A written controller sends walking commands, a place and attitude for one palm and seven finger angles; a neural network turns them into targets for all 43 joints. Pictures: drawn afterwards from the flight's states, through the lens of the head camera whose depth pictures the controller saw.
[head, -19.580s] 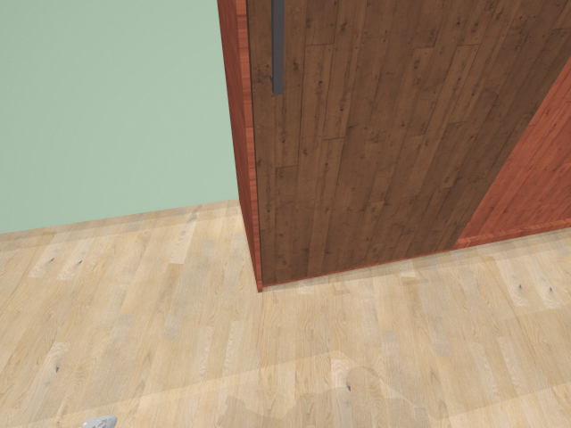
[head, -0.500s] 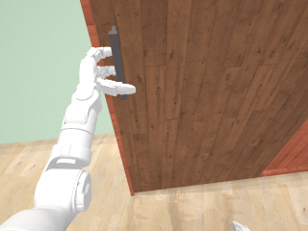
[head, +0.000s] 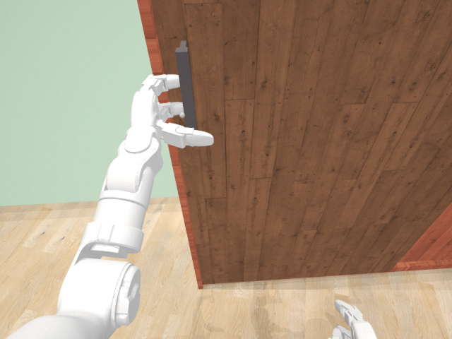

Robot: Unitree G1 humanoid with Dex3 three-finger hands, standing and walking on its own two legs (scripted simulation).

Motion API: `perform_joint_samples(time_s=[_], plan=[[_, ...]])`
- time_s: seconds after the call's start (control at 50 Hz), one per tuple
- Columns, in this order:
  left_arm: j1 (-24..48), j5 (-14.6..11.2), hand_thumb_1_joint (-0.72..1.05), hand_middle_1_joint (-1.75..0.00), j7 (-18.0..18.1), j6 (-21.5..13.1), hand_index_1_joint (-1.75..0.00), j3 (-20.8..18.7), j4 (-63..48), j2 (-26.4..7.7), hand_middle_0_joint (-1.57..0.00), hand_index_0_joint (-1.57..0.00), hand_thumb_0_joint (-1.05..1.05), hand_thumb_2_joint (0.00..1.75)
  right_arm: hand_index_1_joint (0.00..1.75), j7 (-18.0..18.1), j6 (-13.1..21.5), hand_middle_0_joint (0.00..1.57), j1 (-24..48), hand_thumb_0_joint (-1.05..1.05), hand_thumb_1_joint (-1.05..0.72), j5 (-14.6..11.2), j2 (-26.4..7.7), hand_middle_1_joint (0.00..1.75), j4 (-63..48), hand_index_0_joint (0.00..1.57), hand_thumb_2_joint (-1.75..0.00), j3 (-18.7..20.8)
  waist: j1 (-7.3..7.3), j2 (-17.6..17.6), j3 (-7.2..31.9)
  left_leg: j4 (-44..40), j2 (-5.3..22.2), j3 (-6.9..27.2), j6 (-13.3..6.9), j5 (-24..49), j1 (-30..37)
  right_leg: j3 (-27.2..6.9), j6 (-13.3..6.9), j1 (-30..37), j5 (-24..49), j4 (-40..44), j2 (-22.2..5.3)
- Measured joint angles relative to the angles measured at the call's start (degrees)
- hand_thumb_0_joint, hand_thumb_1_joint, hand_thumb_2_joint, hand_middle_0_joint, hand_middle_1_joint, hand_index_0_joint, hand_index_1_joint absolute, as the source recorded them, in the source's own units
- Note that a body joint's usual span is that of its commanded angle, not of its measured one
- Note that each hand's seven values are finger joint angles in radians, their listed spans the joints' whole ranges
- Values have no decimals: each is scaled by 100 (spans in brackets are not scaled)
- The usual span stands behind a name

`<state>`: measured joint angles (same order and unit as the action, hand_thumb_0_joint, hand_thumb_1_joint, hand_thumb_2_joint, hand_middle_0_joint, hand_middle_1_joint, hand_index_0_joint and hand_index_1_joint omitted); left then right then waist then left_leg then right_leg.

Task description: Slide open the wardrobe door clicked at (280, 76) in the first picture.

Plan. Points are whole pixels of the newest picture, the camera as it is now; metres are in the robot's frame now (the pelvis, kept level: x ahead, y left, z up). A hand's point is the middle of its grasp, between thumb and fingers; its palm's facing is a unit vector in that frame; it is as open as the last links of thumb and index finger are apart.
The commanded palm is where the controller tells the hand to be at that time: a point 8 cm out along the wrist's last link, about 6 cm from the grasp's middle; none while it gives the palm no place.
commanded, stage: move the hooked fingers beside the handle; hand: left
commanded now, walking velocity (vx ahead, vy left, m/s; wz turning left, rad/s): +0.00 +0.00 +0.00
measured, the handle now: (188, 97) +0.49 +0.11 +0.21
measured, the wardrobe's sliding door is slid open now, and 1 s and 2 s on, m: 0.00 0.00 0.00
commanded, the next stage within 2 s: none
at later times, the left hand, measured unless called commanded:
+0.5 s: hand (189, 114) +0.43 +0.10 +0.21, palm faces +0.09 -1.00 +0.02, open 14.1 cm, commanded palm +0.40 +0.16 +0.21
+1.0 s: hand (171, 118) +0.42 +0.13 +0.21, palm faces +0.11 -0.99 +0.02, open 14.0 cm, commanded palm +0.39 +0.18 +0.21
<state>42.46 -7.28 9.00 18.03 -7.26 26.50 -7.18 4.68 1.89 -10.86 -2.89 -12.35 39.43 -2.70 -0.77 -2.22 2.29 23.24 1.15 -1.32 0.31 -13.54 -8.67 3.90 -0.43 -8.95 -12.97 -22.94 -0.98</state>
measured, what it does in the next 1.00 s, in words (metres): stands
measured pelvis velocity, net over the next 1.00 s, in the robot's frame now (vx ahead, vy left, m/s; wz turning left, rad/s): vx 0.00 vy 0.00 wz -0.01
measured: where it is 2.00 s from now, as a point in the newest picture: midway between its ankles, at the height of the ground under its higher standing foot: outside the picture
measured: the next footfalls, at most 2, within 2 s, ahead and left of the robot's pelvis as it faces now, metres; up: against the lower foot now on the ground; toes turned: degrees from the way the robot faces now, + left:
none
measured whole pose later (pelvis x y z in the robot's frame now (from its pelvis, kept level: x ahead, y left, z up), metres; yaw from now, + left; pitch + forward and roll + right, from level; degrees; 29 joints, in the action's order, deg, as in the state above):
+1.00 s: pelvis +0.00 +0.00 +0.00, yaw +0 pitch -1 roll +0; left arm 41.4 -8.7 5.2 17.5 -9.6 28.0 -10.2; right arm 5.3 2.0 -11.2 -3.3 -13.0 40.0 -2.9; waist -0.2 -2.2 2.5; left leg 23.0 1.2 -1.7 0.1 -13.1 -8.7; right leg 3.4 -0.3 -9.0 -12.2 -22.3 -0.9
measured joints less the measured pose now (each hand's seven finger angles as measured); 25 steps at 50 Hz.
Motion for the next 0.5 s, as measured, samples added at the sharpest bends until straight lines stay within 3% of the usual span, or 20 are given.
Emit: perform_joint_samples(time_s=[0.22, 0.5], plan=[[103, -9, -51, -118, -74, -94, -118, 13, 182, -65, -25, -24, -2, 30, 30, 38, -25, 21, -142, 1, -91, 5, 8, 30, 148, 20, -90, -23, 17, -2, -35, -8, 6, 28, 10, 35, -21, 27, -14, -10, 26, 12, 7], [152, -20, -50, -120, -96, -323, -120, -178, 438, -69, -29, -29, -2, 30, 30, 34, 3, 20, -278, 1, -91, 27, -46, 30, 167, 20, -90, 35, 147, -7, -18, -77, 34, -91, 4, 62, -30, -93, -9, -83, 87, 55, 39]])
